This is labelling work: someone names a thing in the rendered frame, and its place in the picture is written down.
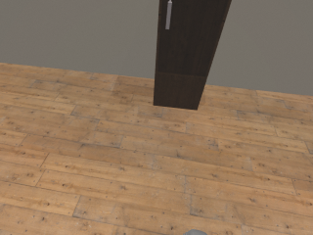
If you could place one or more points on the cupboard door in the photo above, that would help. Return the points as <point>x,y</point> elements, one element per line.
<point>187,46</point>

